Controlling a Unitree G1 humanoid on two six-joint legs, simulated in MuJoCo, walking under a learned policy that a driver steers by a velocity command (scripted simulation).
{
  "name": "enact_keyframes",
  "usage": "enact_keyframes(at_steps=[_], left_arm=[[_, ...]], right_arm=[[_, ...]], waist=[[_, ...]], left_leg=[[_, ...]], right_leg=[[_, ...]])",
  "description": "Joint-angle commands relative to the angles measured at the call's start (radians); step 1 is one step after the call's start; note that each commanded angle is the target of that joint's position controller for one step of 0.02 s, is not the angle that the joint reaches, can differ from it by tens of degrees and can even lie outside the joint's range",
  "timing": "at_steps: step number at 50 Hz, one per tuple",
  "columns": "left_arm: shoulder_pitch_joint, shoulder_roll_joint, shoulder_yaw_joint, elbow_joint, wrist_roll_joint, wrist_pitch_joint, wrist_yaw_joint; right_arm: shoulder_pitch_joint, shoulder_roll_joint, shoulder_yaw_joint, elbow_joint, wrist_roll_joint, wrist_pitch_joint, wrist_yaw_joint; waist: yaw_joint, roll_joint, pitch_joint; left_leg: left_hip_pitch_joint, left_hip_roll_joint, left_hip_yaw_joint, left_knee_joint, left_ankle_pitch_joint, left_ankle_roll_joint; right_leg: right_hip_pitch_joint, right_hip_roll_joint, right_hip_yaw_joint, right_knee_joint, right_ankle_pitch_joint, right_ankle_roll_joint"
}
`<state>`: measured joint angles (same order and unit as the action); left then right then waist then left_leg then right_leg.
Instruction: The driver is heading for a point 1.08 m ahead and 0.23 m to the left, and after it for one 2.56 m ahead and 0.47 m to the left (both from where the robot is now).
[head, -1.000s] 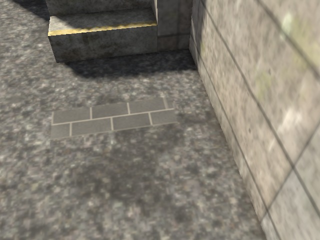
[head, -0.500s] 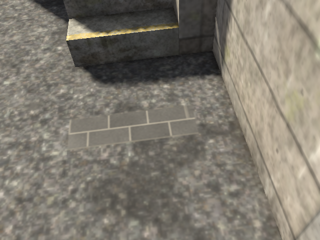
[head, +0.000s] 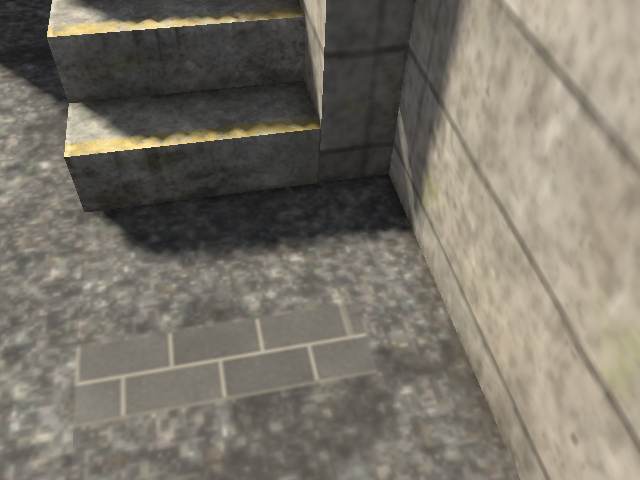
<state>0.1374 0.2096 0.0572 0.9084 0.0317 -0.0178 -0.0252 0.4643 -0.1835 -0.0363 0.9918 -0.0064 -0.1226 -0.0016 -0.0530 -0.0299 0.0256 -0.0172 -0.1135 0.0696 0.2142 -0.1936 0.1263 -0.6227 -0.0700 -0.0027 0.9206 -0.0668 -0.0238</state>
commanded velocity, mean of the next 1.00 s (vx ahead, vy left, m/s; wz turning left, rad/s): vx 0.50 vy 0.00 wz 0.00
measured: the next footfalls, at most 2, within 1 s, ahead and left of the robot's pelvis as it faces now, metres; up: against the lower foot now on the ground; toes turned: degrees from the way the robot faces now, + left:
right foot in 0.24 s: +0.28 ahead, -0.08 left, +0.00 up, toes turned -3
left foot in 0.74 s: +0.57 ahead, +0.17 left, +0.00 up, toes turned +3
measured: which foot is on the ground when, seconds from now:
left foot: down 0.00-0.26, up 0.28-0.72, down 0.74-1.00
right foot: up 0.00-0.22, down 0.24-0.74, up 0.76-1.00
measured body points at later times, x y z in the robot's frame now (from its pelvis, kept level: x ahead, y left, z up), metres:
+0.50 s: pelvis +0.27 +0.00 +0.00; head +0.29 +0.00 +0.45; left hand +0.22 +0.27 -0.14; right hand +0.36 -0.24 -0.14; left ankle +0.36 +0.16 -0.68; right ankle +0.24 -0.07 -0.75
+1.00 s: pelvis +0.55 +0.11 +0.00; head +0.57 +0.13 +0.45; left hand +0.65 +0.35 -0.14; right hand +0.53 -0.15 -0.13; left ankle +0.53 +0.17 -0.75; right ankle +0.60 -0.04 -0.67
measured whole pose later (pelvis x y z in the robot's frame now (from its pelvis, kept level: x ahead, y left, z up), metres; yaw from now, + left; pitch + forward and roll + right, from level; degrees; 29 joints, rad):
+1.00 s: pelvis +0.55 +0.11 +0.00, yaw +0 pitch -1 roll +0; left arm 0.18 0.22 0.05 0.91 0.04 -0.02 -0.01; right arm 0.38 -0.21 -0.05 1.04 -0.01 -0.12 0.01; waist -0.02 -0.04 0.05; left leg -0.10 -0.08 0.07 0.28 -0.18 0.10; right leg -0.58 -0.07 0.00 1.03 -0.20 -0.03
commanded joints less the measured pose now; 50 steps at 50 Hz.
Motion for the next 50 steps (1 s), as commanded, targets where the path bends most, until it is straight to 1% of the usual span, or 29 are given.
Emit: enact_keyframes(at_steps=[1,3,7,9,11,12,13,14,15,16,17,18,19,21,27,29,32,34,35,36,37,38,39,40,41,43,44,46,50], left_arm=[[-0.103,0.028,-0.004,-0.063,-0.008,-0.011,0.000],[-0.163,0.028,-0.012,-0.080,-0.022,-0.015,0.003],[-0.199,0.036,-0.020,-0.098,-0.026,-0.020,0.016],[-0.130,0.059,-0.012,-0.079,-0.021,-0.029,0.026],[0.084,0.109,0.011,-0.010,-0.012,-0.045,0.044],[0.253,0.137,0.026,0.032,0.006,-0.056,0.054],[0.412,0.236,0.054,0.051,0.038,-0.060,0.062],[0.355,0.226,0.052,0.070,0.022,-0.055,0.043],[0.241,0.179,0.043,0.051,-0.008,-0.056,0.025],[0.142,0.122,0.028,0.034,-0.014,-0.060,0.022],[0.123,0.083,0.018,0.041,-0.014,-0.066,0.024],[0.143,0.057,0.007,0.062,-0.013,-0.076,0.032],[0.184,0.067,0.010,0.076,-0.008,-0.087,0.038],[0.234,0.100,0.015,0.100,-0.017,-0.101,0.040],[0.323,0.121,0.016,0.109,-0.027,-0.107,0.033],[0.337,0.122,0.010,0.113,-0.035,-0.111,0.031],[0.342,0.134,0.011,0.113,-0.031,-0.118,0.031],[0.343,0.129,0.005,0.112,-0.027,-0.103,0.035],[0.320,0.130,0.002,0.107,-0.015,-0.091,0.034],[0.318,0.127,0.000,0.102,-0.010,-0.078,0.032],[0.318,0.115,-0.006,0.078,-0.011,-0.074,0.029],[0.414,0.004,-0.033,0.051,-0.049,-0.073,0.022],[0.422,0.075,-0.014,0.074,-0.029,-0.077,0.031],[0.317,0.099,-0.003,0.054,-0.033,-0.074,0.033],[0.268,0.079,-0.007,0.037,-0.034,-0.077,0.029],[0.246,0.058,-0.007,0.036,-0.014,-0.052,0.020],[0.241,0.040,-0.005,0.031,-0.002,-0.034,0.017],[0.215,0.032,0.000,0.017,0.006,-0.010,0.012],[0.044,0.034,-0.002,-0.042,0.006,0.005,0.008]], right_arm=[[0.051,-0.101,-0.007,-0.020,0.000,-0.008,-0.010],[0.074,-0.103,-0.002,-0.002,-0.004,-0.010,-0.011],[0.105,-0.114,0.004,0.045,-0.010,-0.011,-0.014],[0.091,-0.131,0.000,0.056,-0.008,-0.011,-0.022],[0.087,-0.181,-0.016,0.059,-0.010,-0.009,-0.028],[0.036,-0.192,-0.020,0.048,0.001,-0.010,-0.026],[0.029,-0.129,-0.006,0.014,0.028,-0.012,-0.016],[0.101,-0.100,-0.007,0.028,0.023,-0.003,-0.005],[-0.001,-0.141,-0.010,0.007,-0.007,-0.004,-0.001],[-0.060,-0.135,-0.011,-0.012,-0.008,-0.007,0.008],[-0.071,-0.116,-0.009,-0.008,-0.013,-0.001,0.010],[-0.092,-0.105,-0.008,-0.014,-0.033,0.015,0.013],[-0.091,-0.082,-0.004,-0.006,-0.045,0.029,0.018],[-0.123,-0.063,0.000,-0.022,-0.049,0.044,0.027],[-0.428,-0.059,0.014,-0.137,-0.031,0.054,0.044],[-0.461,-0.069,0.016,-0.148,-0.026,0.063,0.046],[-0.498,-0.101,0.010,-0.179,-0.038,0.065,0.041],[-0.484,-0.117,0.005,-0.176,-0.051,0.051,0.044],[-0.429,-0.125,-0.002,-0.160,-0.043,0.043,0.048],[-0.284,-0.143,-0.014,-0.108,-0.043,0.032,0.045],[-0.091,-0.205,-0.037,-0.053,-0.062,0.017,0.028],[0.012,-0.314,-0.066,-0.046,-0.079,0.017,0.014],[0.007,-0.300,-0.071,-0.046,-0.034,0.035,0.016],[-0.086,-0.243,-0.059,-0.056,-0.023,0.037,0.017],[-0.146,-0.177,-0.045,-0.065,-0.015,0.031,0.020],[-0.205,-0.115,-0.026,-0.067,-0.014,0.016,0.015],[-0.199,-0.118,-0.026,-0.053,-0.019,0.006,0.015],[-0.150,-0.128,-0.028,-0.025,-0.005,-0.014,0.014],[-0.089,-0.134,-0.026,0.008,0.003,-0.015,0.008]], waist=[[0.005,0.083,0.080],[-0.013,0.089,0.093],[-0.008,0.091,0.078],[0.025,0.110,0.029],[0.101,0.116,-0.062],[0.199,0.087,-0.121],[0.237,-0.051,-0.248],[0.137,-0.134,-0.237],[0.115,-0.016,-0.076],[0.082,0.011,-0.012],[0.050,0.050,0.038],[0.035,0.050,0.050],[0.036,0.040,0.042],[0.025,0.012,0.047],[0.083,-0.046,0.087],[0.080,-0.065,0.072],[0.069,-0.083,0.082],[0.051,-0.092,0.076],[0.026,-0.128,0.034],[-0.034,-0.087,-0.046],[-0.098,0.009,-0.155],[-0.079,0.281,-0.295],[-0.074,0.240,-0.301],[-0.035,0.157,-0.154],[-0.003,0.097,-0.077],[0.058,0.100,-0.024],[0.076,0.101,-0.016],[0.091,0.094,-0.015],[0.064,0.107,0.031]], left_leg=[[-0.004,0.271,-0.158,-0.081,0.425,-0.008],[0.008,0.264,-0.139,-0.076,0.517,-0.006],[0.089,0.273,-0.104,0.001,0.810,0.014],[0.126,0.281,-0.094,0.112,1.064,0.011],[0.135,0.273,-0.109,0.331,1.101,0.010],[-0.007,0.254,-0.098,0.538,0.922,0.010],[-0.264,0.146,-0.052,0.914,0.445,-0.017],[-0.566,-0.006,-0.082,1.166,-0.323,-0.033],[-0.665,0.089,-0.162,1.139,-0.221,-0.008],[-0.636,0.128,-0.161,1.060,-0.135,-0.012],[-0.586,0.157,-0.152,0.979,-0.104,-0.020],[-0.551,0.172,-0.149,0.930,-0.083,-0.039],[-0.521,0.167,-0.133,0.916,-0.069,-0.053],[-0.547,0.181,-0.105,0.862,-0.032,-0.072],[-0.551,0.179,-0.029,0.482,0.228,-0.105],[-0.504,0.171,-0.025,0.412,0.261,-0.100],[-0.498,0.167,-0.034,0.372,0.182,-0.076],[-0.462,0.145,-0.025,0.333,0.074,-0.039],[-0.375,0.113,-0.011,0.307,0.027,-0.019],[-0.196,0.071,0.010,0.258,0.019,0.004],[0.066,0.181,-0.113,0.244,-0.034,0.042],[0.373,0.492,-0.559,0.161,-0.149,0.148],[0.318,0.519,-0.772,0.050,-0.127,0.174],[0.196,0.464,-0.574,0.068,-0.077,0.138],[0.057,0.419,-0.444,0.048,0.063,0.106],[-0.096,0.343,-0.305,-0.005,0.161,0.049],[-0.124,0.336,-0.285,-0.010,0.258,0.052],[-0.118,0.320,-0.231,-0.023,0.375,0.061],[-0.099,0.286,-0.169,-0.074,0.352,0.053]], right_leg=[[-0.057,0.014,-0.029,-0.138,0.076,0.016],[-0.019,0.033,-0.064,-0.221,0.074,0.010],[0.066,0.075,-0.108,-0.332,0.016,-0.039],[0.168,0.118,-0.132,-0.353,-0.057,-0.075],[0.359,0.139,-0.112,-0.413,-0.121,-0.118],[0.576,0.065,-0.029,-0.493,-0.108,-0.161],[0.828,-0.208,0.325,-0.541,-0.295,-0.284],[0.880,-0.365,0.736,-0.677,-0.362,-0.410],[0.749,-0.302,0.583,-0.717,-0.441,-0.372],[0.632,-0.264,0.448,-0.738,-0.330,-0.333],[0.541,-0.220,0.353,-0.762,-0.203,-0.287],[0.502,-0.190,0.290,-0.775,-0.100,-0.256],[0.485,-0.181,0.238,-0.790,-0.010,-0.246],[0.479,-0.163,0.168,-0.805,0.084,-0.238],[0.473,-0.097,0.049,-0.845,0.081,-0.162],[0.502,-0.106,0.039,-0.826,0.104,-0.143],[0.584,-0.156,0.045,-0.788,0.166,-0.132],[0.646,-0.179,0.041,-0.701,0.278,-0.123],[0.659,-0.157,0.015,-0.589,0.431,-0.111],[0.626,-0.127,-0.014,-0.398,0.509,-0.098],[0.449,-0.083,-0.047,-0.125,0.330,-0.076],[0.073,0.069,-0.125,0.261,-0.246,-0.025],[-0.006,0.103,0.027,0.416,-0.450,-0.051],[-0.056,0.040,0.053,0.466,-0.343,-0.064],[-0.024,0.006,0.059,0.418,-0.259,-0.066],[0.076,-0.030,0.063,0.295,-0.213,-0.051],[0.099,-0.022,0.049,0.276,-0.218,-0.036],[0.089,-0.013,0.031,0.225,-0.191,-0.016],[0.019,-0.014,-0.012,0.025,-0.059,0.019]])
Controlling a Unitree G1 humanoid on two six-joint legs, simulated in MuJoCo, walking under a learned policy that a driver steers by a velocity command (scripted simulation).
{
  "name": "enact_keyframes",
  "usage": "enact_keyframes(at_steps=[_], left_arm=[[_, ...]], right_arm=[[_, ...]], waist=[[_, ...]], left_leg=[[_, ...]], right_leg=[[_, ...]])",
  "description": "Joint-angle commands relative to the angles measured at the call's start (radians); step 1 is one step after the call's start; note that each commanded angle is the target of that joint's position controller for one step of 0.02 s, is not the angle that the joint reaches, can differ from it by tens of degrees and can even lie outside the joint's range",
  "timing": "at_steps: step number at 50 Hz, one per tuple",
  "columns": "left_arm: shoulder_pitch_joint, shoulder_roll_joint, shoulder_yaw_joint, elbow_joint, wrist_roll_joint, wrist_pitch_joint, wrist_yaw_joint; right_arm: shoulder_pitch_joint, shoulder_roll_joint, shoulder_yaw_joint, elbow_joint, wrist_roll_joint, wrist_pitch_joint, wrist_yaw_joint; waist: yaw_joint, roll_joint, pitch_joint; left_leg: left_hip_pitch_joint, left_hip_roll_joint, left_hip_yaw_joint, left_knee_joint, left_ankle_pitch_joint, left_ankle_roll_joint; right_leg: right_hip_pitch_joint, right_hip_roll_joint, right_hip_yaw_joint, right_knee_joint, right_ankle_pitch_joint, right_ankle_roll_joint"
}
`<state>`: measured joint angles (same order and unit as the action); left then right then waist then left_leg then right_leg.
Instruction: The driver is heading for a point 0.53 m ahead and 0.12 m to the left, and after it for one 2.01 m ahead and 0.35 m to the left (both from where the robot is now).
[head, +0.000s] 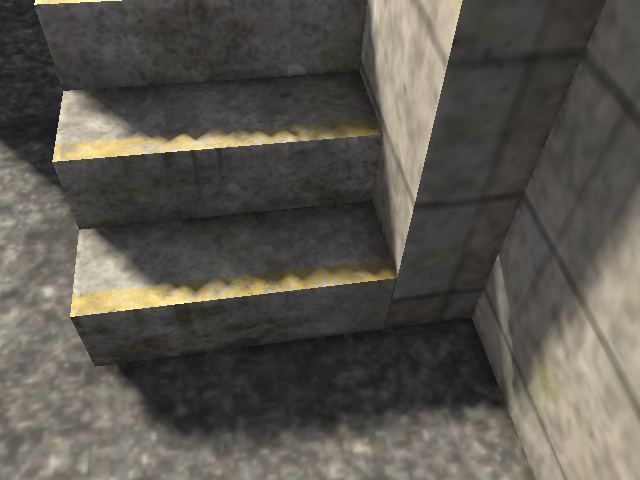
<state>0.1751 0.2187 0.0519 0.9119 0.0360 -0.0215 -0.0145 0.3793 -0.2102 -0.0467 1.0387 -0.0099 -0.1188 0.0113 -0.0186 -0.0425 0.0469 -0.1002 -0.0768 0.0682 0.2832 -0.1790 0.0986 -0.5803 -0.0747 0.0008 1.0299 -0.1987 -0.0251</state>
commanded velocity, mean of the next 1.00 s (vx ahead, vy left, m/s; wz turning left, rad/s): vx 0.50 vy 0.00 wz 0.31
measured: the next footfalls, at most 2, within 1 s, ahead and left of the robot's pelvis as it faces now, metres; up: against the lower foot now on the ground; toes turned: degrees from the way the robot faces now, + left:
right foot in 0.28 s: +0.31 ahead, -0.10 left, +0.00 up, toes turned -3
left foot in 0.80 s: +0.57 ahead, +0.19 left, +0.00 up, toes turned +4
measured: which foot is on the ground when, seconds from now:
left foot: down 0.00-0.28, up 0.30-0.78, down 0.80-1.00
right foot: up 0.00-0.26, down 0.28-0.82, up 0.84-1.00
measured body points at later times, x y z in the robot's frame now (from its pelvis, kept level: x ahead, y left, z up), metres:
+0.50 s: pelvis +0.26 -0.01 +0.00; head +0.29 -0.03 +0.45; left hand +0.28 +0.26 -0.13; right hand +0.33 -0.27 -0.15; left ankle +0.25 +0.14 -0.66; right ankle +0.27 -0.09 -0.75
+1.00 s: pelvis +0.48 +0.11 -0.01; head +0.53 +0.15 +0.44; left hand +0.51 +0.38 -0.15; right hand +0.66 -0.11 -0.14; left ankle +0.52 +0.16 -0.75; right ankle +0.52 -0.06 -0.66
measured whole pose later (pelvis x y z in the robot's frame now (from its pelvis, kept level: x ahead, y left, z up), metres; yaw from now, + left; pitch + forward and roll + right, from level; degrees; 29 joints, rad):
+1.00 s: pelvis +0.48 +0.11 -0.01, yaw +22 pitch +2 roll -1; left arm 0.12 0.22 0.00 0.85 0.04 -0.06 0.03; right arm 0.18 -0.26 -0.05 0.94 -0.01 -0.06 0.00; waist 0.01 -0.02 0.09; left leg -0.31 -0.14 -0.01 0.39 -0.11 0.14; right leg -0.52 -0.09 0.02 1.11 -0.32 0.02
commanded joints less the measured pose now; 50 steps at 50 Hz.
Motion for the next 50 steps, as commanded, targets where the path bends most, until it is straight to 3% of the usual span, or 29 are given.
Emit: enact_keyframes(at_steps=[1,5,7,9,11,13,14,15,16,17,18,20,24,25,28,30,31,32,35,37,39,40,41,42,43,44,45,46,50], left_arm=[[-0.044,0.022,0.000,-0.061,-0.003,0.007,-0.004],[-0.176,0.011,-0.016,-0.104,-0.022,-0.004,0.002],[-0.221,0.039,-0.013,-0.112,-0.029,-0.014,0.004],[-0.255,0.057,-0.010,-0.129,-0.024,-0.038,0.001],[-0.220,0.063,-0.005,-0.118,-0.019,-0.054,0.004],[-0.029,0.097,0.015,-0.055,-0.019,-0.073,0.021],[0.119,0.119,0.026,-0.017,0.002,-0.080,0.034],[0.268,0.215,0.053,0.001,0.031,-0.090,0.044],[0.311,0.278,0.072,0.022,0.033,-0.088,0.037],[0.210,0.203,0.053,0.017,-0.003,-0.087,0.027],[0.101,0.151,0.038,0.000,-0.019,-0.092,0.023],[0.068,0.092,0.017,0.019,-0.025,-0.104,0.037],[0.132,0.118,0.011,0.063,-0.047,-0.132,0.052],[0.129,0.130,0.011,0.061,-0.043,-0.130,0.050],[0.161,0.102,0.000,0.082,-0.039,-0.122,0.047],[0.171,0.083,-0.011,0.087,-0.057,-0.131,0.055],[0.179,0.099,-0.011,0.091,-0.061,-0.137,0.057],[0.183,0.110,-0.011,0.085,-0.059,-0.146,0.059],[0.152,0.141,-0.001,0.076,-0.054,-0.139,0.057],[0.113,0.149,0.009,0.052,-0.032,-0.108,0.043],[0.123,0.158,0.010,0.043,-0.030,-0.078,0.053],[0.139,0.175,0.014,0.022,-0.011,-0.062,0.055],[0.237,0.065,-0.014,-0.048,-0.016,-0.071,0.044],[0.211,0.091,-0.015,-0.062,-0.025,-0.075,0.047],[0.168,0.102,-0.015,-0.052,-0.011,-0.075,0.053],[0.121,0.078,-0.028,-0.056,-0.008,-0.081,0.062],[0.090,0.079,-0.027,-0.065,-0.016,-0.074,0.066],[0.100,0.084,-0.029,-0.069,-0.009,-0.056,0.060],[0.155,0.044,-0.041,-0.037,0.006,-0.013,0.036]], right_arm=[[0.008,-0.108,-0.014,-0.033,0.006,-0.016,-0.006],[0.078,-0.123,-0.016,0.003,0.002,-0.010,-0.011],[0.128,-0.083,0.000,0.025,-0.001,-0.009,-0.017],[0.104,-0.116,-0.003,0.024,-0.010,-0.013,-0.026],[0.084,-0.131,-0.005,0.027,-0.012,-0.013,-0.027],[0.074,-0.139,-0.005,0.032,-0.004,-0.011,-0.022],[0.065,-0.139,-0.002,0.030,0.007,-0.010,-0.018],[0.079,-0.087,0.012,-0.002,0.032,-0.009,-0.012],[0.177,-0.080,0.007,0.026,0.036,-0.002,-0.014],[0.078,-0.138,-0.007,0.029,0.006,0.004,-0.013],[0.013,-0.117,-0.006,0.002,0.000,0.005,-0.004],[-0.054,-0.093,-0.007,-0.011,-0.016,0.028,0.004],[-0.149,-0.029,0.005,-0.052,-0.026,0.055,0.021],[-0.183,-0.037,0.004,-0.070,-0.016,0.057,0.024],[-0.289,-0.039,0.006,-0.117,-0.015,0.053,0.025],[-0.368,-0.032,0.013,-0.158,-0.014,0.056,0.031],[-0.392,-0.027,0.016,-0.175,-0.015,0.060,0.034],[-0.434,-0.024,0.018,-0.206,-0.031,0.067,0.034],[-0.405,-0.063,0.013,-0.221,-0.047,0.070,0.033],[-0.352,-0.112,-0.004,-0.190,-0.026,0.050,0.041],[-0.196,-0.146,-0.020,-0.143,-0.033,0.033,0.030],[-0.084,-0.202,-0.041,-0.104,-0.049,0.022,0.018],[-0.075,-0.332,-0.075,-0.128,-0.065,0.034,0.005],[-0.016,-0.366,-0.093,-0.134,-0.038,0.062,-0.015],[-0.067,-0.319,-0.085,-0.136,-0.021,0.067,-0.015],[-0.151,-0.243,-0.067,-0.160,-0.010,0.066,-0.009],[-0.196,-0.177,-0.044,-0.157,0.008,0.060,-0.009],[-0.200,-0.134,-0.023,-0.154,0.020,0.048,-0.013],[-0.169,-0.153,-0.009,-0.145,-0.002,0.036,-0.011]], waist=[[0.017,0.119,0.023],[-0.030,0.116,0.048],[-0.048,0.115,0.046],[-0.035,0.090,0.051],[-0.009,0.079,0.024],[0.059,0.100,-0.054],[0.126,0.074,-0.131],[0.147,-0.065,-0.241],[0.113,-0.205,-0.282],[0.074,-0.042,-0.159],[0.040,-0.016,-0.069],[0.008,0.029,-0.015],[-0.011,0.014,-0.017],[-0.003,0.010,-0.008],[0.024,-0.054,0.007],[0.038,-0.043,0.022],[0.036,-0.052,0.025],[0.029,-0.030,0.049],[-0.009,-0.071,0.024],[-0.013,-0.143,-0.050],[-0.075,-0.090,-0.125],[-0.109,-0.015,-0.214],[-0.011,0.252,-0.353],[-0.032,0.281,-0.470],[-0.023,0.103,-0.375],[0.005,0.046,-0.253],[0.030,0.044,-0.165],[0.053,0.058,-0.159],[0.068,0.095,-0.209]], left_leg=[[-0.009,0.243,-0.160,-0.154,0.326,0.077],[0.074,0.251,-0.143,-0.166,0.387,0.075],[0.172,0.266,-0.148,-0.155,0.426,0.081],[0.224,0.290,-0.142,-0.139,0.514,0.103],[0.236,0.285,-0.118,-0.056,0.711,0.104],[0.201,0.251,-0.121,0.157,0.916,0.082],[0.087,0.216,-0.119,0.333,0.805,0.067],[-0.198,0.124,-0.080,0.625,0.425,0.030],[-0.428,-0.040,-0.089,0.941,-0.357,0.024],[-0.505,0.045,-0.194,0.975,-0.280,0.048],[-0.500,0.097,-0.181,0.920,-0.178,0.046],[-0.451,0.139,-0.156,0.849,-0.085,0.031],[-0.550,0.176,-0.121,0.861,0.012,0.007],[-0.572,0.179,-0.108,0.813,0.052,-0.002],[-0.573,0.172,-0.053,0.618,0.162,-0.024],[-0.521,0.148,-0.023,0.472,0.250,-0.033],[-0.487,0.144,-0.010,0.413,0.277,-0.029],[-0.472,0.132,0.013,0.399,0.310,-0.024],[-0.440,0.125,-0.005,0.319,0.248,0.007],[-0.379,0.063,0.025,0.276,0.147,0.035],[-0.218,-0.013,0.051,0.179,0.058,0.076],[-0.026,0.043,-0.023,0.179,0.152,0.111],[0.382,0.331,-0.414,0.289,0.434,0.244],[0.447,0.406,-0.720,0.110,0.505,0.317],[0.362,0.363,-0.559,0.095,0.476,0.262],[0.200,0.332,-0.461,0.085,0.561,0.226],[0.095,0.298,-0.387,0.067,0.656,0.191],[0.024,0.266,-0.350,0.049,0.704,0.160],[-0.035,0.202,-0.225,0.040,0.821,0.047]], right_leg=[[-0.026,-0.006,-0.026,-0.157,0.102,0.025],[-0.007,0.021,-0.063,-0.387,0.190,0.020],[-0.048,0.020,-0.058,-0.399,0.179,0.004],[-0.036,0.016,-0.058,-0.466,0.165,-0.023],[0.067,0.055,-0.090,-0.502,0.090,-0.057],[0.290,0.107,-0.105,-0.557,0.045,-0.093],[0.494,0.060,-0.049,-0.596,0.055,-0.121],[0.769,-0.180,0.250,-0.632,-0.079,-0.195],[0.861,-0.391,0.646,-0.769,-0.144,-0.326],[0.725,-0.343,0.561,-0.819,-0.295,-0.282],[0.603,-0.295,0.402,-0.845,-0.240,-0.239],[0.502,-0.238,0.222,-0.883,0.013,-0.167],[0.500,-0.233,0.053,-0.919,0.221,-0.166],[0.511,-0.208,0.002,-0.927,0.283,-0.151],[0.506,-0.150,-0.122,-0.933,0.331,-0.126],[0.490,-0.132,-0.177,-0.935,0.345,-0.099],[0.488,-0.140,-0.192,-0.941,0.358,-0.092],[0.490,-0.163,-0.200,-0.923,0.470,-0.092],[0.570,-0.187,-0.236,-0.844,0.596,-0.060],[0.657,-0.148,-0.251,-0.726,0.687,-0.043],[0.665,-0.146,-0.257,-0.405,0.834,-0.046],[0.531,-0.126,-0.254,-0.154,0.640,-0.023],[0.085,-0.015,-0.239,0.169,-0.107,0.030],[-0.067,0.110,-0.078,0.403,-0.359,0.040],[-0.110,0.027,0.027,0.418,-0.227,0.022],[-0.087,-0.013,0.034,0.332,-0.151,0.026],[-0.062,-0.039,0.040,0.264,-0.153,0.028],[0.013,-0.053,0.049,0.186,-0.142,0.035],[0.165,-0.010,0.000,0.024,-0.070,0.058]])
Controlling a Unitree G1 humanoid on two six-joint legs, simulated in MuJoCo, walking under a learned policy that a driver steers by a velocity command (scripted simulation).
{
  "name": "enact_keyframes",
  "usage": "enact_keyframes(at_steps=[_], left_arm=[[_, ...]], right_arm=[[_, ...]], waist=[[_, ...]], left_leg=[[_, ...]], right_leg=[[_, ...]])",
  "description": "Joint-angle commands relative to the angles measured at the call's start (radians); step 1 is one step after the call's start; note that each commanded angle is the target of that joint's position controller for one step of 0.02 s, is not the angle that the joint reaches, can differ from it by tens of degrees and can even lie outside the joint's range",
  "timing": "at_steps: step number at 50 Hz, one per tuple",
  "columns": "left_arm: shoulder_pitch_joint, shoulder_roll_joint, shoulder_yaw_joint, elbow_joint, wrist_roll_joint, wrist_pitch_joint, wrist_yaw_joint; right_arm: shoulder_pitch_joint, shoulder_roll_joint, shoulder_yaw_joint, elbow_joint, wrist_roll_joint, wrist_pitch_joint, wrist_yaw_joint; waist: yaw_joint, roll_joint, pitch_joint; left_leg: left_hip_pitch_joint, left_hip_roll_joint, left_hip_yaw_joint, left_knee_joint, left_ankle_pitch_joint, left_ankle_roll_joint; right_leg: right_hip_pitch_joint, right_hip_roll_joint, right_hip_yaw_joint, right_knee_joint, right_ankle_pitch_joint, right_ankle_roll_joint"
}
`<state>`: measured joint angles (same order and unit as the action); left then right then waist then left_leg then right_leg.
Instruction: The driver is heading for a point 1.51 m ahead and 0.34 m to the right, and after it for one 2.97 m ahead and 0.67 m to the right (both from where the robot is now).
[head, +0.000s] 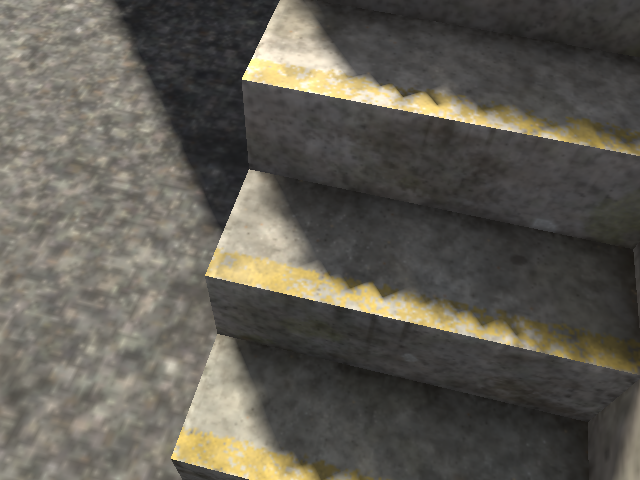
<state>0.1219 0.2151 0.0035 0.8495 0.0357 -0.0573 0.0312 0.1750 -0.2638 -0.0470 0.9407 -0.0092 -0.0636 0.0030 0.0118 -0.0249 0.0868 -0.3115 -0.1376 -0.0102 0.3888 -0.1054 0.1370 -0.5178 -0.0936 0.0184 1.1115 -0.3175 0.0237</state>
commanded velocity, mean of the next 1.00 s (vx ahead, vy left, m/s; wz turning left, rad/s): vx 0.50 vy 0.00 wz -0.26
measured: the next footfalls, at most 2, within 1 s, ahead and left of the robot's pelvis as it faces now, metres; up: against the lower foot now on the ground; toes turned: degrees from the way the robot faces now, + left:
right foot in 0.30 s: +0.11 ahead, -0.10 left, +0.00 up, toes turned +0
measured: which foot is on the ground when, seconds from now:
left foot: down 0.00-1.00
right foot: up 0.00-0.28, down 0.30-1.00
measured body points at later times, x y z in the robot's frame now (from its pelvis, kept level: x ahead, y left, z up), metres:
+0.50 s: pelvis +0.10 +0.00 +0.01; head +0.09 -0.02 +0.46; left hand +0.17 +0.22 -0.13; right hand +0.23 -0.23 -0.12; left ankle +0.05 +0.04 -0.74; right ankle +0.07 -0.10 -0.74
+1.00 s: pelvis +0.08 -0.02 -0.01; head +0.10 -0.04 +0.44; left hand +0.30 +0.16 -0.10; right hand +0.17 -0.31 -0.10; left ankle +0.05 +0.04 -0.74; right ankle +0.07 -0.10 -0.74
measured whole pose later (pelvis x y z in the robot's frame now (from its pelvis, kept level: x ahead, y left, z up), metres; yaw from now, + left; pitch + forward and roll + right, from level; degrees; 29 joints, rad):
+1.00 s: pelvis +0.08 -0.02 -0.01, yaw -17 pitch +1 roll +1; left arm 0.17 0.21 0.05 0.68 0.02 0.00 0.04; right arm 0.10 -0.25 0.01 0.72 -0.02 -0.04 -0.03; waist -0.03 0.00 0.02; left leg -0.18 -0.07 0.14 0.47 -0.32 0.09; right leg -0.30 0.18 0.22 0.55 -0.25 -0.07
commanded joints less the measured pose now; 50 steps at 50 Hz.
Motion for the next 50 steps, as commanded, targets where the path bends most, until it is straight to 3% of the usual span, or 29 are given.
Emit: enact_keyframes(at_steps=[1,4,5,8,9,13,14,15,16,17,18,20,21,22,23,25,27,29,31,33,35,37,41,42,44,46,48,49,50], left_arm=[[0.184,0.053,0.007,0.024,0.003,0.024,-0.008],[0.179,0.056,-0.001,0.052,-0.016,0.042,-0.003],[0.146,0.066,-0.002,0.046,-0.015,0.044,-0.001],[0.077,0.056,-0.019,0.029,-0.018,0.038,0.005],[0.067,0.049,-0.026,0.028,-0.021,0.032,0.008],[0.138,0.036,-0.043,0.057,-0.059,0.011,0.036],[0.169,0.025,-0.047,0.067,-0.063,0.009,0.038],[0.221,0.022,-0.048,0.084,-0.053,0.002,0.037],[0.269,0.029,-0.043,0.101,-0.038,-0.006,0.036],[0.277,0.090,-0.026,0.110,-0.035,-0.009,0.034],[0.248,0.064,-0.027,0.102,-0.028,-0.011,0.029],[0.091,0.015,-0.041,0.053,-0.022,-0.013,0.013],[0.020,-0.005,-0.049,0.029,-0.026,-0.016,0.006],[-0.004,0.018,-0.042,0.013,-0.033,-0.021,0.002],[0.016,0.044,-0.034,0.011,-0.029,-0.025,-0.004],[0.100,0.067,-0.019,0.019,-0.042,-0.033,-0.005],[0.111,0.039,-0.024,0.016,-0.056,-0.027,0.000],[0.072,0.041,-0.018,-0.013,-0.044,-0.004,0.001],[0.059,0.037,-0.018,-0.037,-0.022,0.008,0.005],[0.035,0.047,-0.007,-0.060,-0.019,0.008,0.002],[0.001,0.048,0.000,-0.099,-0.016,0.009,0.001],[0.016,0.052,0.008,-0.124,-0.015,0.015,0.006],[0.053,0.058,0.022,-0.161,-0.011,0.032,0.014],[0.053,0.074,0.031,-0.172,-0.013,0.033,0.013],[0.023,0.122,0.053,-0.202,-0.017,0.030,0.012],[-0.033,0.122,0.064,-0.236,-0.004,0.038,0.011],[-0.072,0.083,0.067,-0.272,-0.011,0.044,0.008],[-0.073,0.069,0.066,-0.286,-0.027,0.041,0.006],[-0.060,0.050,0.067,-0.295,-0.040,0.040,0.012]], right_arm=[[0.055,-0.109,-0.009,-0.040,0.000,-0.015,-0.004],[0.084,-0.069,0.015,-0.041,-0.004,-0.004,-0.014],[0.075,-0.072,0.018,-0.049,-0.009,0.000,-0.016],[0.092,-0.081,0.022,-0.051,-0.013,0.002,-0.023],[0.103,-0.076,0.026,-0.047,-0.013,0.000,-0.028],[0.117,-0.047,0.041,-0.042,-0.017,-0.016,-0.038],[0.085,-0.041,0.046,-0.053,-0.011,-0.019,-0.039],[0.039,-0.050,0.042,-0.070,0.007,-0.021,-0.039],[0.008,-0.056,0.041,-0.098,0.017,-0.020,-0.032],[0.031,-0.051,0.040,-0.107,0.015,-0.025,-0.019],[0.063,-0.038,0.047,-0.092,0.020,-0.024,-0.018],[0.040,-0.013,0.062,-0.082,0.001,-0.012,-0.017],[0.038,0.003,0.073,-0.082,-0.014,-0.004,-0.015],[0.030,-0.006,0.073,-0.080,-0.029,-0.002,-0.018],[0.028,-0.026,0.071,-0.080,-0.029,-0.005,-0.022],[0.042,-0.053,0.065,-0.088,-0.023,-0.013,-0.028],[0.007,-0.050,0.061,-0.108,-0.012,-0.012,-0.034],[-0.062,-0.043,0.067,-0.136,0.003,-0.015,-0.040],[-0.105,-0.043,0.066,-0.157,-0.004,-0.006,-0.042],[-0.144,-0.073,0.056,-0.184,-0.009,-0.004,-0.047],[-0.141,-0.101,0.048,-0.196,-0.010,-0.001,-0.049],[-0.145,-0.111,0.044,-0.207,-0.016,0.001,-0.052],[-0.177,-0.113,0.043,-0.236,-0.008,0.010,-0.048],[-0.183,-0.113,0.043,-0.244,-0.011,0.015,-0.045],[-0.142,-0.091,0.042,-0.265,-0.015,0.024,-0.037],[-0.067,-0.074,0.041,-0.267,-0.010,0.020,-0.035],[-0.028,-0.083,0.031,-0.264,-0.006,0.010,-0.036],[-0.032,-0.098,0.023,-0.269,-0.010,0.010,-0.039],[-0.046,-0.126,0.013,-0.276,-0.023,0.015,-0.044]], waist=[[0.025,0.094,-0.224],[0.006,0.175,-0.224],[-0.003,0.161,-0.180],[-0.021,0.110,-0.091],[-0.024,0.091,-0.078],[0.001,0.086,-0.125],[0.023,0.089,-0.128],[0.054,0.066,-0.134],[0.049,0.040,-0.167],[0.002,-0.099,-0.188],[-0.025,-0.156,-0.205],[-0.069,-0.172,-0.121],[-0.101,-0.153,-0.083],[-0.099,-0.123,-0.059],[-0.081,-0.076,-0.083],[-0.037,0.010,-0.166],[-0.020,0.074,-0.202],[-0.006,0.115,-0.147],[0.010,0.083,-0.135],[0.006,0.054,-0.106],[-0.005,0.008,-0.105],[-0.001,0.019,-0.140],[0.003,0.016,-0.139],[0.000,-0.018,-0.127],[-0.051,-0.120,-0.149],[-0.092,-0.138,-0.160],[-0.099,-0.047,-0.170],[-0.091,0.027,-0.171],[-0.074,0.152,-0.183]], left_leg=[[0.165,0.248,-0.138,-0.077,0.716,-0.015],[0.125,0.228,-0.134,-0.122,0.480,-0.063],[0.092,0.224,-0.147,-0.149,0.356,-0.062],[0.073,0.250,-0.204,-0.180,0.282,-0.036],[0.097,0.263,-0.218,-0.176,0.323,-0.023],[0.312,0.311,-0.205,-0.062,0.936,0.014],[0.356,0.310,-0.195,-0.033,1.059,0.001],[0.372,0.293,-0.174,0.019,1.107,-0.022],[0.357,0.273,-0.172,0.078,1.056,-0.044],[0.258,0.242,-0.163,0.108,0.952,-0.090],[0.183,0.212,-0.144,0.101,0.713,-0.116],[0.141,0.156,-0.104,0.013,0.209,-0.122],[0.187,0.159,-0.107,-0.076,0.110,-0.109],[0.219,0.171,-0.109,-0.128,0.117,-0.101],[0.248,0.182,-0.099,-0.131,0.170,-0.103],[0.312,0.208,-0.089,-0.081,0.349,-0.111],[0.325,0.227,-0.098,-0.074,0.371,-0.103],[0.267,0.246,-0.115,-0.131,0.289,-0.086],[0.237,0.269,-0.109,-0.148,0.165,-0.057],[0.226,0.252,-0.080,-0.146,0.012,-0.038],[0.227,0.268,-0.076,-0.119,0.050,-0.032],[0.267,0.293,-0.065,-0.076,0.100,-0.015],[0.218,0.321,-0.026,-0.018,0.071,0.003],[0.211,0.286,0.017,0.018,0.030,-0.016],[0.220,0.157,0.081,0.133,-0.163,-0.077],[0.231,0.101,0.043,0.142,-0.267,-0.094],[0.317,0.141,0.009,0.078,-0.187,-0.089],[0.381,0.191,-0.025,0.040,-0.096,-0.074],[0.448,0.295,-0.088,-0.003,0.073,-0.041]], right_leg=[[0.099,0.017,-0.030,-0.099,0.065,0.012],[0.165,0.032,-0.044,-0.076,0.112,0.010],[0.162,0.031,-0.045,-0.096,0.115,0.008],[0.176,0.043,-0.061,-0.184,0.072,-0.010],[0.188,0.046,-0.053,-0.231,0.046,-0.017],[0.252,0.076,-0.040,-0.514,-0.038,-0.080],[0.277,0.078,-0.025,-0.641,0.015,-0.098],[0.330,0.078,-0.004,-0.775,0.164,-0.116],[0.400,0.052,0.046,-0.804,0.316,-0.131],[0.493,-0.004,0.133,-0.717,0.590,-0.146],[0.537,-0.054,0.203,-0.735,0.606,-0.174],[0.455,-0.098,0.261,-0.848,0.464,-0.172],[0.391,-0.092,0.249,-0.865,0.450,-0.153],[0.369,-0.071,0.227,-0.838,0.494,-0.133],[0.389,-0.053,0.222,-0.803,0.549,-0.123],[0.392,-0.011,0.209,-0.732,0.564,-0.119],[0.350,0.028,0.198,-0.693,0.416,-0.113],[0.309,0.065,0.188,-0.658,0.261,-0.100],[0.288,0.075,0.176,-0.629,0.212,-0.105],[0.245,0.077,0.200,-0.623,0.188,-0.119],[0.210,0.091,0.201,-0.592,0.234,-0.108],[0.176,0.102,0.185,-0.554,0.247,-0.096],[0.174,0.115,0.189,-0.547,0.180,-0.105],[0.163,0.104,0.230,-0.575,0.244,-0.111],[0.149,0.043,0.446,-0.703,0.387,-0.130],[0.166,0.024,0.559,-0.769,0.404,-0.159],[0.117,0.062,0.496,-0.713,0.382,-0.131],[0.057,0.098,0.431,-0.634,0.343,-0.099],[-0.036,0.159,0.310,-0.493,0.193,-0.057]])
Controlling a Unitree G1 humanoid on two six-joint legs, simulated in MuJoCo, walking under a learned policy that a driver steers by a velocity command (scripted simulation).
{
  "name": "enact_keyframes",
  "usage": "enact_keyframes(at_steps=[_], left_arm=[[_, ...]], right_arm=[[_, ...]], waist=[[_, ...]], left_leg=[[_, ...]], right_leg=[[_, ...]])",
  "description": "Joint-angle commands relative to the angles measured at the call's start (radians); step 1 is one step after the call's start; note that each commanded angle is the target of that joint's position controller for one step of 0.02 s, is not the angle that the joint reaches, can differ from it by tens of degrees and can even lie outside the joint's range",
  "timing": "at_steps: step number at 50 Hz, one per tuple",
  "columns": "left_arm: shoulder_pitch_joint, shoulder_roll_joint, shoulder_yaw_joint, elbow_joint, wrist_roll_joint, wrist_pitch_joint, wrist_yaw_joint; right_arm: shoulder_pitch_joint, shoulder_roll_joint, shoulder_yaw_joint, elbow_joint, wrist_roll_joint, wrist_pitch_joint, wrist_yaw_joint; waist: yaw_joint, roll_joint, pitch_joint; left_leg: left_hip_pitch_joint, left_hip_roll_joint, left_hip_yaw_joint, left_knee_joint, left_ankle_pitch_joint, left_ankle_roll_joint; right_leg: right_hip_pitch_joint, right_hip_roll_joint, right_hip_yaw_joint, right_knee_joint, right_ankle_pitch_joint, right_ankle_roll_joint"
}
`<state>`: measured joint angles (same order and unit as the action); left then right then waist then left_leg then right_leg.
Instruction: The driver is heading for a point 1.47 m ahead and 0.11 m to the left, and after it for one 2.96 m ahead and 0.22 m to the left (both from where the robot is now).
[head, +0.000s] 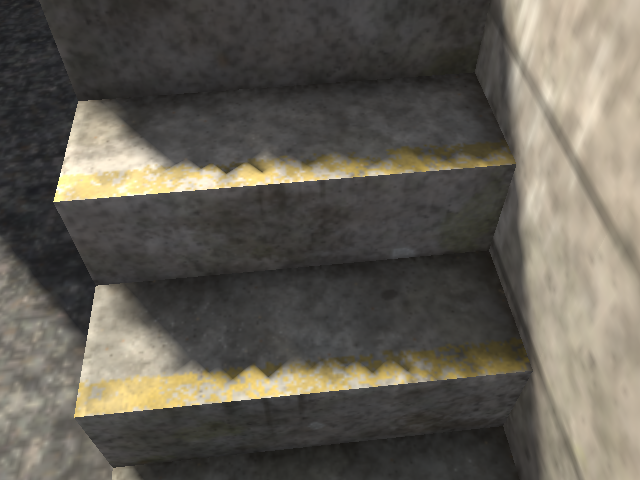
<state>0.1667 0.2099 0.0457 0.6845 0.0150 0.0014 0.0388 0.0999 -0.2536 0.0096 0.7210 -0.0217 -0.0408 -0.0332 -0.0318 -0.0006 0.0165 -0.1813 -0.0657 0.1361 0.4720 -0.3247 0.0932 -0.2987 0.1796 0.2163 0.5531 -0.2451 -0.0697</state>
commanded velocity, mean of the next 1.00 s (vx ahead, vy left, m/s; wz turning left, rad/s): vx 0.50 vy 0.00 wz -0.13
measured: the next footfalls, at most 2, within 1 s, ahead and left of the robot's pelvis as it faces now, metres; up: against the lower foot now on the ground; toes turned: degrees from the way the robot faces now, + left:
right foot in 0.26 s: +0.03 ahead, -0.14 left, +0.00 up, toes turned -5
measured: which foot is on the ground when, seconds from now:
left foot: down 0.00-1.00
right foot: down 0.00-0.00, up 0.02-0.24, down 0.26-1.00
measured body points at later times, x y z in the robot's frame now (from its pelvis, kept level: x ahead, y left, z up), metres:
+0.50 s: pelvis +0.02 -0.06 +0.02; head +0.02 -0.06 +0.46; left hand +0.22 +0.09 -0.08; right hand +0.15 -0.29 -0.09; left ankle -0.02 +0.07 -0.73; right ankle -0.01 -0.14 -0.73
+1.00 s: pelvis +0.02 -0.06 +0.02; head +0.03 -0.07 +0.47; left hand +0.19 +0.11 -0.10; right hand +0.14 -0.30 -0.10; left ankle -0.02 +0.07 -0.73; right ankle -0.01 -0.14 -0.73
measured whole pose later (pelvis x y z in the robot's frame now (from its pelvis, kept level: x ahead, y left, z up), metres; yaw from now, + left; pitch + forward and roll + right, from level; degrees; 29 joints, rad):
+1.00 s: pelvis +0.02 -0.06 +0.02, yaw -7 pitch +2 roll +0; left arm 0.22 0.11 0.00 0.72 0.02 -0.08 0.06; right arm 0.13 -0.14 0.00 0.79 -0.04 0.00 -0.05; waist -0.03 0.00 -0.02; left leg -0.05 0.06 0.12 0.25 -0.22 -0.04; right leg -0.14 0.08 0.01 0.28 -0.17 -0.07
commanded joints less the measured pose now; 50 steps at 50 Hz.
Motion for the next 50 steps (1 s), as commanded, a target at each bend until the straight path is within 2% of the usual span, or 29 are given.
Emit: enact_keyframes(at_steps=[1,2,3,4,5,6,7,8,9,10,11,12,13,14,15,16,17,18,19,20,21,23,26,28,30,31,35,49,50], left_arm=[[-0.056,0.044,0.023,-0.135,-0.010,-0.013,0.020],[-0.022,0.101,0.035,-0.125,0.011,-0.005,0.033],[0.001,0.106,0.046,-0.128,0.010,0.002,0.049],[0.022,0.094,0.044,-0.142,0.019,0.012,0.060],[-0.004,0.092,0.033,-0.160,0.019,0.006,0.053],[0.015,0.060,0.020,-0.147,0.015,0.008,0.043],[0.014,0.019,0.002,-0.136,0.007,0.005,0.035],[-0.044,-0.012,-0.011,-0.156,0.001,0.003,0.029],[-0.043,-0.030,-0.029,-0.164,-0.001,0.002,0.026],[-0.029,-0.041,-0.039,-0.158,-0.002,-0.009,0.024],[0.008,-0.057,-0.048,-0.144,0.006,-0.021,0.022],[0.038,-0.068,-0.052,-0.123,0.022,-0.036,0.029],[0.067,-0.036,-0.046,-0.121,0.048,-0.052,0.029],[0.071,0.041,-0.035,-0.130,0.057,-0.065,0.031],[0.045,-0.007,-0.051,-0.132,0.033,-0.074,0.029],[-0.089,-0.044,-0.071,-0.159,0.028,-0.076,0.026],[-0.145,-0.033,-0.062,-0.175,0.013,-0.071,0.027],[-0.120,-0.027,-0.062,-0.176,0.012,-0.073,0.026],[-0.051,-0.004,-0.053,-0.138,0.002,-0.076,0.027],[-0.020,0.009,-0.047,-0.117,0.003,-0.079,0.027],[-0.006,0.012,-0.043,-0.106,0.006,-0.081,0.026],[-0.006,-0.012,-0.044,-0.101,0.009,-0.085,0.023],[-0.023,-0.037,-0.045,-0.097,0.011,-0.092,0.022],[-0.017,-0.055,-0.046,-0.092,0.010,-0.089,0.016],[-0.013,-0.053,-0.041,-0.090,0.011,-0.088,0.015],[0.000,-0.044,-0.039,-0.083,0.013,-0.089,0.016],[-0.001,-0.045,-0.039,-0.074,0.006,-0.094,0.019],[0.034,-0.039,-0.034,-0.039,0.004,-0.097,0.020],[0.022,-0.049,-0.036,-0.042,0.002,-0.096,0.020]], right_arm=[[-0.007,-0.155,-0.047,-0.068,-0.021,-0.003,-0.012],[-0.011,-0.129,-0.044,-0.084,-0.028,0.009,-0.020],[-0.015,-0.111,-0.041,-0.087,-0.031,0.015,-0.027],[-0.052,-0.116,-0.043,-0.092,-0.036,0.012,-0.031],[-0.099,-0.105,-0.028,-0.111,-0.042,0.000,-0.042],[-0.134,-0.097,-0.021,-0.120,-0.043,-0.004,-0.045],[-0.162,-0.078,-0.011,-0.130,-0.033,0.000,-0.041],[-0.117,-0.087,-0.012,-0.121,-0.018,0.003,-0.039],[-0.051,-0.111,-0.027,-0.103,-0.014,0.016,-0.029],[-0.027,-0.087,-0.027,-0.095,-0.003,0.029,-0.015],[-0.030,-0.080,-0.027,-0.096,0.020,0.038,-0.012],[-0.028,-0.064,-0.023,-0.098,0.033,0.041,-0.007],[-0.044,-0.037,-0.015,-0.123,0.036,0.035,0.001],[-0.047,0.051,0.012,-0.164,0.028,0.033,0.015],[0.034,0.073,0.021,-0.117,0.008,0.054,0.016],[0.052,0.046,0.016,-0.090,-0.004,0.057,0.011],[0.042,0.019,0.011,-0.072,-0.022,0.049,0.004],[-0.036,-0.007,0.005,-0.087,-0.029,0.037,-0.005],[-0.046,-0.007,-0.001,-0.094,-0.035,0.034,-0.010],[-0.033,-0.005,-0.005,-0.084,-0.028,0.031,-0.013],[-0.014,0.004,-0.008,-0.075,-0.019,0.028,-0.015],[-0.009,0.017,-0.010,-0.061,-0.012,0.023,-0.017],[-0.021,0.036,-0.011,-0.049,-0.014,0.021,-0.014],[-0.033,0.037,-0.016,-0.050,-0.012,0.022,-0.014],[-0.025,0.041,-0.018,-0.043,-0.009,0.023,-0.013],[-0.015,0.037,-0.020,-0.034,-0.011,0.025,-0.015],[-0.012,0.038,-0.023,-0.028,-0.014,0.028,-0.017],[-0.007,0.039,-0.030,0.003,-0.015,0.026,-0.021],[-0.018,0.046,-0.029,-0.002,-0.014,0.024,-0.019]], waist=[[0.000,0.247,-0.131],[-0.007,0.145,-0.131],[0.010,0.034,-0.119],[0.051,-0.007,-0.099],[0.091,-0.078,-0.065],[0.100,-0.075,-0.056],[0.089,-0.048,-0.042],[0.046,0.030,-0.049],[0.033,0.085,-0.113],[0.021,0.118,-0.165],[0.048,0.131,-0.194],[0.049,0.168,-0.210],[0.050,0.131,-0.198],[0.014,-0.097,-0.207],[-0.014,-0.162,-0.219],[-0.069,-0.124,-0.118],[-0.059,-0.073,-0.060],[-0.015,-0.028,-0.016],[-0.005,-0.017,-0.038],[0.001,-0.033,-0.069],[0.000,-0.043,-0.093],[0.001,-0.033,-0.115],[-0.001,-0.025,-0.097],[-0.001,-0.023,-0.103],[-0.002,-0.030,-0.127],[0.003,-0.006,-0.117],[-0.006,-0.031,-0.107],[-0.005,-0.009,-0.102],[-0.011,-0.035,-0.112]], left_leg=[[0.326,0.398,-0.341,-0.165,0.474,0.101],[0.239,0.521,-0.390,-0.164,0.645,0.233],[0.167,0.535,-0.364,-0.163,0.690,0.294],[0.091,0.516,-0.308,-0.179,0.659,0.286],[0.046,0.454,-0.239,-0.186,0.619,0.223],[0.008,0.355,-0.118,-0.169,0.678,0.150],[-0.023,0.256,-0.016,-0.135,0.773,0.089],[0.056,0.240,-0.006,-0.095,0.962,0.084],[0.183,0.267,-0.017,-0.033,1.099,0.088],[0.269,0.280,-0.018,0.009,1.141,0.073],[0.282,0.270,-0.003,0.069,1.096,0.044],[0.224,0.262,-0.013,0.100,0.987,0.007],[0.040,0.246,-0.023,0.150,0.779,-0.030],[-0.076,0.165,-0.030,0.178,0.337,-0.086],[0.009,0.168,-0.116,0.060,-0.048,-0.094],[0.045,0.178,-0.124,-0.086,-0.049,-0.086],[0.097,0.165,-0.108,-0.198,0.100,-0.083],[0.091,0.187,-0.106,-0.210,0.174,-0.098],[0.104,0.192,-0.103,-0.206,0.197,-0.109],[0.103,0.193,-0.101,-0.210,0.218,-0.112],[0.097,0.189,-0.097,-0.211,0.217,-0.113],[0.098,0.187,-0.092,-0.220,0.200,-0.116],[0.102,0.190,-0.089,-0.227,0.198,-0.121],[0.087,0.197,-0.082,-0.229,0.214,-0.133],[0.083,0.194,-0.078,-0.225,0.212,-0.137],[0.097,0.187,-0.082,-0.229,0.201,-0.140],[0.124,0.193,-0.084,-0.237,0.220,-0.141],[0.145,0.196,-0.079,-0.236,0.268,-0.134],[0.134,0.203,-0.074,-0.234,0.282,-0.132]], right_leg=[[-0.325,-0.045,-0.073,0.287,-0.175,0.063],[-0.322,-0.092,-0.143,0.598,-0.324,0.075],[-0.339,-0.130,-0.139,0.825,-0.365,0.092],[-0.330,-0.162,-0.130,0.960,-0.336,0.086],[-0.291,-0.204,-0.099,0.797,-0.239,0.072],[-0.192,-0.181,-0.138,0.612,-0.217,0.065],[-0.083,-0.150,-0.198,0.374,-0.203,0.067],[-0.069,-0.099,-0.253,0.220,-0.228,0.077],[-0.058,-0.103,-0.280,0.108,-0.226,0.072],[-0.044,-0.100,-0.299,-0.009,-0.128,0.064],[0.038,-0.097,-0.316,-0.179,0.039,0.052],[0.137,-0.111,-0.296,-0.240,0.151,0.038],[0.275,-0.190,-0.179,-0.207,0.322,0.012],[0.305,-0.382,0.074,-0.187,0.748,-0.074],[0.191,-0.466,0.153,-0.245,0.686,-0.128],[0.117,-0.427,0.108,-0.280,0.479,-0.083],[0.078,-0.347,0.020,-0.294,0.291,-0.019],[0.074,-0.302,-0.020,-0.317,0.250,0.028],[0.115,-0.290,-0.042,-0.319,0.310,0.055],[0.175,-0.287,-0.050,-0.303,0.388,0.062],[0.215,-0.288,-0.052,-0.284,0.426,0.057],[0.227,-0.291,-0.052,-0.277,0.405,0.042],[0.192,-0.290,-0.053,-0.299,0.335,0.034],[0.211,-0.289,-0.059,-0.286,0.391,0.033],[0.239,-0.288,-0.062,-0.274,0.438,0.032],[0.222,-0.295,-0.056,-0.286,0.423,0.033],[0.202,-0.286,-0.058,-0.299,0.423,0.033],[0.197,-0.273,-0.075,-0.286,0.427,0.021],[0.212,-0.269,-0.078,-0.278,0.450,0.023]])
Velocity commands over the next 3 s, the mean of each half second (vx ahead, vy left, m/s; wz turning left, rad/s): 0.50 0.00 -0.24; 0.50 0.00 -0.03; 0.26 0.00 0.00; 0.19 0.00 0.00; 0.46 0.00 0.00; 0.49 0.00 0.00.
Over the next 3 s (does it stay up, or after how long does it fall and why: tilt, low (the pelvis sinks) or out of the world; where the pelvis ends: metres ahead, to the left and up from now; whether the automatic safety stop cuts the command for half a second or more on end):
stays up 0.02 -0.02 0.02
